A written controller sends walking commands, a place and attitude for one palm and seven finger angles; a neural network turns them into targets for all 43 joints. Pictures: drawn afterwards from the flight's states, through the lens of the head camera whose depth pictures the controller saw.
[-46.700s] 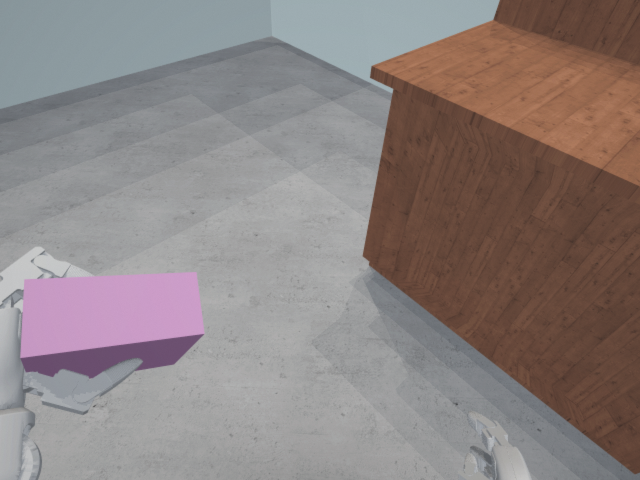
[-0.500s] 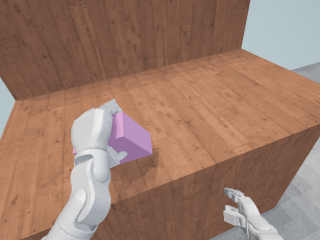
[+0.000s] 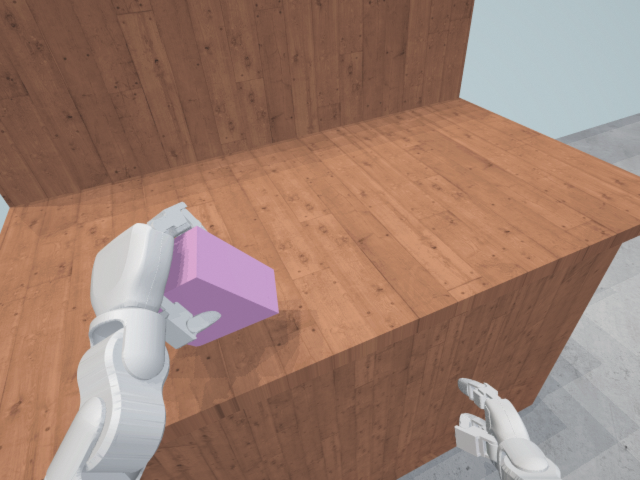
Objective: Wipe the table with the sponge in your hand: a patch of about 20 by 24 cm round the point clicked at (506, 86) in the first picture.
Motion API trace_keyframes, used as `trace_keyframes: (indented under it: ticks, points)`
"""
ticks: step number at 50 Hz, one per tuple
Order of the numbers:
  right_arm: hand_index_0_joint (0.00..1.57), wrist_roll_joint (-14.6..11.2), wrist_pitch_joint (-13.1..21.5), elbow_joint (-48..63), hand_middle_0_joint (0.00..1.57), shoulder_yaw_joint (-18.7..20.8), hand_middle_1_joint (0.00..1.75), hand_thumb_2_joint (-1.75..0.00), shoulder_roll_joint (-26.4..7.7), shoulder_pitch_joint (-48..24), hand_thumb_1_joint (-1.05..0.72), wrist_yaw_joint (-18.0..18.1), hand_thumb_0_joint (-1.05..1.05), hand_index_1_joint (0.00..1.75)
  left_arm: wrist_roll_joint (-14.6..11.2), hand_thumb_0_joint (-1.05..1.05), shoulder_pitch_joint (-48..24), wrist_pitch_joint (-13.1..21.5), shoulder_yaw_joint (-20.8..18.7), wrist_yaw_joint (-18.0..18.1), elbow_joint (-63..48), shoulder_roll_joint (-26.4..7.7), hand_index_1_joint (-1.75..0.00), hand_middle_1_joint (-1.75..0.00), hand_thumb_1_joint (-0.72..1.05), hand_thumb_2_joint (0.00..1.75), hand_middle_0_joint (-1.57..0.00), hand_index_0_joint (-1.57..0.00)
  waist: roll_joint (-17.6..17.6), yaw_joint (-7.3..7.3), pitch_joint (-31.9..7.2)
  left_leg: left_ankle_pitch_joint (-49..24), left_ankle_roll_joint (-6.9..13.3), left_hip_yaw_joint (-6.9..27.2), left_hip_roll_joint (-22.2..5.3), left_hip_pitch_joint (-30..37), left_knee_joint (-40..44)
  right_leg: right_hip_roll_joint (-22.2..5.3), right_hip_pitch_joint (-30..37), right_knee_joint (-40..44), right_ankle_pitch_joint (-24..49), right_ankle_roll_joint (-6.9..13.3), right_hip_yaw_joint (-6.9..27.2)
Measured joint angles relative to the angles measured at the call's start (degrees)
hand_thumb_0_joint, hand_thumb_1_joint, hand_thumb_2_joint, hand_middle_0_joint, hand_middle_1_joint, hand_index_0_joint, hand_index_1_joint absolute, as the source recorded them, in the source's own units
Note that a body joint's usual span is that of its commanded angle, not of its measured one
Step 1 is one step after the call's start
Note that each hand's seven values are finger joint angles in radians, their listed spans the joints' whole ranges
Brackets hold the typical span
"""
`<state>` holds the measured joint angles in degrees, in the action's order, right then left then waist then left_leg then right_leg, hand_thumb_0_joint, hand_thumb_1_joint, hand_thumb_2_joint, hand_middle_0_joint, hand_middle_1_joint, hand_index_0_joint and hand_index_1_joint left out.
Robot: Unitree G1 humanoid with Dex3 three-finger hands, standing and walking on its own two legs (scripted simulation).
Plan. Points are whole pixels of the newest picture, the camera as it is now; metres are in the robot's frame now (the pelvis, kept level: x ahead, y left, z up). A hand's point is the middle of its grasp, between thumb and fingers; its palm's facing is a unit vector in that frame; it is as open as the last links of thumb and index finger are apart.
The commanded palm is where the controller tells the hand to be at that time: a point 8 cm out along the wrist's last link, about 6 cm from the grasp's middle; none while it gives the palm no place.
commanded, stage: slide back across to the middle lane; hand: left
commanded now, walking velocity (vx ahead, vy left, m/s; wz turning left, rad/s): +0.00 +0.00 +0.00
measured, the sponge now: (211, 299) +0.27 +0.17 +0.14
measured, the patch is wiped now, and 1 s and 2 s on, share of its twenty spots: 0.80 0.80 0.90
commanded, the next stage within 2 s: wipe forward along the middle lane in 0.16 s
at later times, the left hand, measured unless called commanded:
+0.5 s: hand (156, 284) +0.25 +0.21 +0.19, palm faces +0.36 -0.42 -0.84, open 9.9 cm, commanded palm +0.21 +0.23 +0.23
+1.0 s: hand (170, 258) +0.30 +0.23 +0.18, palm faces +0.23 -0.19 -0.95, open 9.9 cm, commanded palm +0.26 +0.26 +0.21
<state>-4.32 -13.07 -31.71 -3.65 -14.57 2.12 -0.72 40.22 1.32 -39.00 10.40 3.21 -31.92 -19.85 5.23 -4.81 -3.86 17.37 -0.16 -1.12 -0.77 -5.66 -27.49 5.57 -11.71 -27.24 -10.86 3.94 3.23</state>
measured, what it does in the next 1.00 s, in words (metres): stands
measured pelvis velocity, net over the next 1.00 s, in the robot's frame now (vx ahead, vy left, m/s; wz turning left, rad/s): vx -0.01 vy -0.01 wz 0.02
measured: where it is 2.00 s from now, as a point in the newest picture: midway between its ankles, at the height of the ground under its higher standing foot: outside the picture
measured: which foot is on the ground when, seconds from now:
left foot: down 0.00-1.00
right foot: down 0.00-1.00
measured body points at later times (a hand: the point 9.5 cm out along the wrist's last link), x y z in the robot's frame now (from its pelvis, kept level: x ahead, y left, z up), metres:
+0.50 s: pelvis -0.01 +0.01 +0.00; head -0.06 -0.03 +0.45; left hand +0.22 +0.23 +0.24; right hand +0.24 -0.16 -0.06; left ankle -0.02 +0.13 -0.74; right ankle +0.04 -0.07 -0.74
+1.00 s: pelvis -0.01 -0.01 +0.00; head -0.06 -0.07 +0.45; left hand +0.29 +0.23 +0.23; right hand +0.22 -0.23 -0.08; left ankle -0.02 +0.13 -0.74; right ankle +0.04 -0.07 -0.74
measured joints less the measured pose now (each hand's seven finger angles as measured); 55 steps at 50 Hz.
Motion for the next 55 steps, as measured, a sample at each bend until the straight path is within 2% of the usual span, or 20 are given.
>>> trace_keyframes:
  ticks: [7,17,27,35,44,55]
  points:
    - [0.2,0.0,1.5,-0.1,0.19,-0.4,0.29,-0.9,0.3,0.2,-0.9,0.6,0.01,0.3,-1.8,-0.02,1.0,-0.4,-1.7,-1.0,-1.4,-1.3,-1.33,-1.4,-0.46,1.04,-0.66,-0.74,0.5,-0.58,0.6,-0.3,0.4,-0.2,0.5,0.4,0.1,-0.5,0.5,0.2,0.3,-0.5,0.2]
    - [0.2,-0.1,3.6,-0.7,0.2,-1.3,0.3,-0.9,0.8,-0.1,-0.9,1.3,0.01,0.3,-1.7,-0.02,0.4,0.1,-1.7,-1.7,0.0,-1.2,-1.32,-1.39,-0.47,1.04,-0.67,-0.75,0.4,-1.21,1.3,-1.1,0.9,0.1,1.3,0.5,0.6,-1.3,0.8,0.7,0.9,-1.0,0.1]
    - [0.2,-0.3,4.9,-1.8,0.2,-1.9,0.3,-0.9,0.7,-0.5,-0.9,2.9,0.01,0.3,0.7,-0.04,-7.5,-0.5,0.4,-3.1,8.9,-1.2,-1.29,-1.36,-0.49,1.05,-0.7,-0.78,0.2,-1.26,1.6,-2.4,0.8,0.6,1.8,0.4,2.1,-1.9,0.5,1.4,1.6,-1.0,-0.3]
    - [0.2,-0.3,4.5,-2.5,0.2,-1.9,0.3,-0.9,0.0,-0.1,-0.9,3.5,0.01,0.3,2.9,-0.04,-11.4,-0.8,0.7,-4.2,16.3,-1.6,-1.28,-1.35,-0.5,1.05,-0.71,-0.79,0.4,-0.4,0.9,-2.8,0.3,0.8,1.5,0.1,2.8,-1.6,0.1,1.7,1.8,-0.6,-0.6]
    - [0.2,-0.1,4.3,-3.4,0.2,-1.3,0.3,-0.9,-1.5,0.7,-0.9,4.5,0.01,0.3,5.6,-0.04,-15.9,-0.7,-0.1,-5.7,24.7,-3.6,-1.28,-1.35,-0.51,1.06,-0.72,-0.79,0.5,0.67,0.2,-2.6,-0.3,1.0,0.7,-0.9,2.4,-0.8,-1.0,1.5,1.8,0.2,-0.9]
    - [0.2,-0.1,4.9,-4.6,0.2,-0.2,0.3,-0.9,-3.2,1.5,-0.9,4.9,0.01,0.3,8.5,-0.03,-19.9,1.7,-0.5,-7.6,34.4,-5.9,-1.28,-1.35,-0.52,1.07,-0.72,-0.79,0.9,1.97,-0.4,-1.9,0.3,1.4,0.1,-2.8,0.9,-0.1,-2.7,0.5,1.4,1.0,-1.2]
